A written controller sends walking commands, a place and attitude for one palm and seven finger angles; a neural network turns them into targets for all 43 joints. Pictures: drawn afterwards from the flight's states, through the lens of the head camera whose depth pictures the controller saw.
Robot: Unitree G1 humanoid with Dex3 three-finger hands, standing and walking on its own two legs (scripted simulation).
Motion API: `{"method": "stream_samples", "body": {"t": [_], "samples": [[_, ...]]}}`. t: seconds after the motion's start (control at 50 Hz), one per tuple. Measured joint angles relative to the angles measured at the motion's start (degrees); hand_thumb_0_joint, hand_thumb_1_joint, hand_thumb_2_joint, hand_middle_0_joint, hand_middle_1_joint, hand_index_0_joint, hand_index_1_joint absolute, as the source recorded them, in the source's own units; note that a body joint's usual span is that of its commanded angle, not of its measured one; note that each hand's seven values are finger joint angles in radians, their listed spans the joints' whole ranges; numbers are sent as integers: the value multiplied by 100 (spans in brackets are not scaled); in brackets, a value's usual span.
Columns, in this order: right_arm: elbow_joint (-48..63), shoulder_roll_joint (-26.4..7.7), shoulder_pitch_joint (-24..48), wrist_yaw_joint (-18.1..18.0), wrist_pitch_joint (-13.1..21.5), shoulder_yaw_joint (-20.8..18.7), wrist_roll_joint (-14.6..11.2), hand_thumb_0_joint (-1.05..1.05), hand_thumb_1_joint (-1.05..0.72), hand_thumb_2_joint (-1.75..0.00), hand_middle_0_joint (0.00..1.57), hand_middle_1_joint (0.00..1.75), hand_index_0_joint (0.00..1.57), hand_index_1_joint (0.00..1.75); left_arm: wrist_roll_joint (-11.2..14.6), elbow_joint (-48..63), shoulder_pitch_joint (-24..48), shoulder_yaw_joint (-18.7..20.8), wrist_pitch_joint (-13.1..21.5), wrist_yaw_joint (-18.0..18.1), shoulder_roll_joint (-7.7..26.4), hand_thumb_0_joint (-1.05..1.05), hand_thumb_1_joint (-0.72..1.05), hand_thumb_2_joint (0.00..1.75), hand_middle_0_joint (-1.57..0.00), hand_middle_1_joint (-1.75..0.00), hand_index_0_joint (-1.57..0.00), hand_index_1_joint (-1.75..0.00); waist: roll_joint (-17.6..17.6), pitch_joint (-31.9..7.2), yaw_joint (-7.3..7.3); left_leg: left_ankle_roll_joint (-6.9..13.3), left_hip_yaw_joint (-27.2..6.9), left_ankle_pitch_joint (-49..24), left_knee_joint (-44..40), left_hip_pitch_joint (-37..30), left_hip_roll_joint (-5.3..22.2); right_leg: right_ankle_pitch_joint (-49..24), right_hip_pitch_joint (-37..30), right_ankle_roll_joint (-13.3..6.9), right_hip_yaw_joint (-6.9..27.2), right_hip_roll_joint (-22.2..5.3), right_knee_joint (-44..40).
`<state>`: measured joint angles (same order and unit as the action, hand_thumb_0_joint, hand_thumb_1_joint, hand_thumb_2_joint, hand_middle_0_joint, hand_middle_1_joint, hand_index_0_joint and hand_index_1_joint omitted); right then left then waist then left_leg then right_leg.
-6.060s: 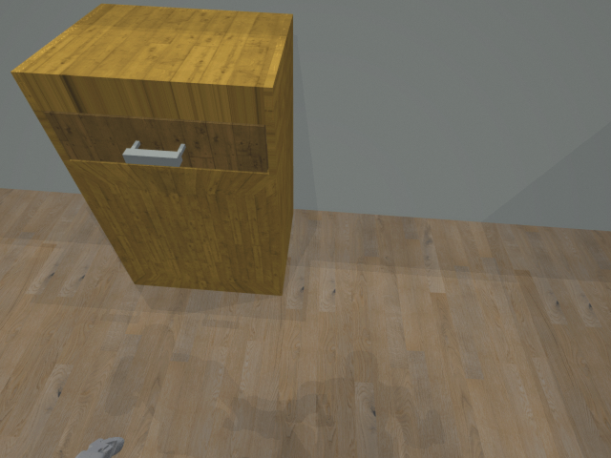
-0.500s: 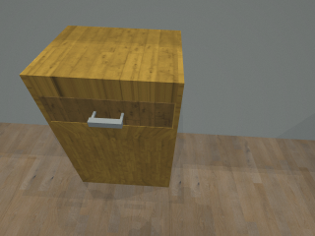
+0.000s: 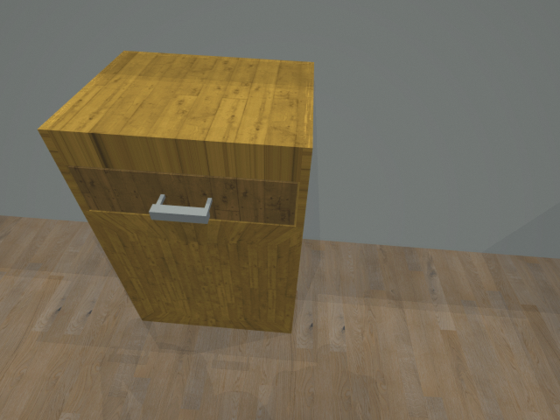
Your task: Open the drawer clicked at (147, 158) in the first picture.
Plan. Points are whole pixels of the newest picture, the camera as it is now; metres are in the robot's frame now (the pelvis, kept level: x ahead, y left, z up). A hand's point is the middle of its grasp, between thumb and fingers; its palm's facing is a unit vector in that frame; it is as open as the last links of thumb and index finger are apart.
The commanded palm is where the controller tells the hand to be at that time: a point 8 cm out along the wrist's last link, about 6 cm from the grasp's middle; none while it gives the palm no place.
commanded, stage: come to a stop and stand still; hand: left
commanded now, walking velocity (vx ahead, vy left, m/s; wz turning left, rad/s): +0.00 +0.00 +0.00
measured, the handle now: (182, 207) +0.59 +0.26 -0.09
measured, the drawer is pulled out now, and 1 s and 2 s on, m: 0.00 0.00 0.00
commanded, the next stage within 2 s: look again from close up in 0.10 s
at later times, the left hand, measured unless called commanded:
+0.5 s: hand out of the picture +0.00 +0.15 -0.18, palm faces +0.04 -0.99 -0.13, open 7.4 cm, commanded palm none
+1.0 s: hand (141, 400) +0.17 +0.21 -0.07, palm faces -0.09 -0.74 -0.67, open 7.6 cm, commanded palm +0.16 +0.21 -0.04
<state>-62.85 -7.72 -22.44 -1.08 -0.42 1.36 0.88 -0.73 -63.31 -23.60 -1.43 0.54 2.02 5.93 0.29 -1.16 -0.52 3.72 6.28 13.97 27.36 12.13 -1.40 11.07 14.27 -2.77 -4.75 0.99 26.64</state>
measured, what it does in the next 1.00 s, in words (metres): stands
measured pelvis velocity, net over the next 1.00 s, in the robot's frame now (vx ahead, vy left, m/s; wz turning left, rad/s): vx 0.03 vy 0.02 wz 0.02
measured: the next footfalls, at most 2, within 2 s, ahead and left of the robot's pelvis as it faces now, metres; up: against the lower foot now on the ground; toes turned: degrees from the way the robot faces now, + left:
none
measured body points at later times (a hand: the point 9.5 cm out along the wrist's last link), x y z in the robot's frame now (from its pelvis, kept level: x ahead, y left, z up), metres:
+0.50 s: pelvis +0.03 +0.01 +0.00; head +0.02 +0.01 +0.45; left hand +0.00 +0.20 -0.16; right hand -0.01 -0.19 -0.16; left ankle +0.01 +0.07 -0.74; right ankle +0.04 -0.09 -0.74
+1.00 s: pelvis +0.03 +0.02 -0.01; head +0.02 -0.02 +0.44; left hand +0.17 +0.25 -0.03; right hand +0.12 -0.24 -0.14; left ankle +0.01 +0.07 -0.74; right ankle +0.04 -0.08 -0.74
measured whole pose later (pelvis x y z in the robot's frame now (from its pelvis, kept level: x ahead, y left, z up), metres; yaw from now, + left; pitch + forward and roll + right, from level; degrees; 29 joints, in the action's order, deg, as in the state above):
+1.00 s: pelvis +0.03 +0.02 -0.01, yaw +1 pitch +2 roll +2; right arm -46.1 -15.9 -20.8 -4.7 16.7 0.3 -3.1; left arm -17.4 -7.5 -26.9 -10.2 -9.5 15.3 16.0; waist -4.0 -4.2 -0.7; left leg 5.4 6.6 18.5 32.1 16.2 -5.4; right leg 19.2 21.0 -1.2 -2.2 -1.9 38.1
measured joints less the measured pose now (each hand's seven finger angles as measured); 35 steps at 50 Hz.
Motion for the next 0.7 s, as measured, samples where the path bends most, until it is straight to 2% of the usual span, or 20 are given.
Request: {"method": "stream_samples", "body": {"t": [0.18,0.34,0.7], "samples": [[-199,196,-223,-33,48,21,5,0,-91,-89,20,30,20,30,16,47,221,30,58,18,-57,1,91,89,-20,-30,-20,-30,45,23,-32,-14,-20,17,-43,22,7,13,18,-15,-12,14,-45],[-253,288,-134,-64,136,48,-15,0,-90,-89,20,30,20,30,24,-10,304,37,78,52,-29,2,92,89,-20,-30,-20,-30,43,66,-23,-1,-17,54,-146,-102,-23,76,-76,12,4,-5,-85],[-220,150,332,-106,195,20,-28,1,-91,-89,20,30,20,30,9,-77,259,7,92,71,-123,1,91,89,-20,-30,-19,-30,28,57,73,68,26,125,-352,-432,-109,197,-330,111,73,-67,-147]]}}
